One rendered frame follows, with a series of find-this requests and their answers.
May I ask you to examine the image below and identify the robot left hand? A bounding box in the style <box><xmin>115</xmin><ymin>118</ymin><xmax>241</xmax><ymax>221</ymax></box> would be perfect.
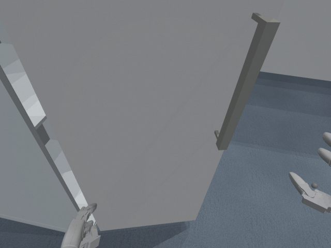
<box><xmin>61</xmin><ymin>203</ymin><xmax>100</xmax><ymax>248</ymax></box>

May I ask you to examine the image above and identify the fridge door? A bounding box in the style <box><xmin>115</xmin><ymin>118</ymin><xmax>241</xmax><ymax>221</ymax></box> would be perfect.
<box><xmin>0</xmin><ymin>0</ymin><xmax>285</xmax><ymax>231</ymax></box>

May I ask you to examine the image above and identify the robot right hand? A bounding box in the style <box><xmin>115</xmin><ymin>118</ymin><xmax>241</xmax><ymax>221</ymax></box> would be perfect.
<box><xmin>289</xmin><ymin>132</ymin><xmax>331</xmax><ymax>214</ymax></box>

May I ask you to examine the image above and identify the handle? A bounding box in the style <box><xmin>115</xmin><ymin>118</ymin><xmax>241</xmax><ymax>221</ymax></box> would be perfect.
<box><xmin>214</xmin><ymin>13</ymin><xmax>280</xmax><ymax>150</ymax></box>

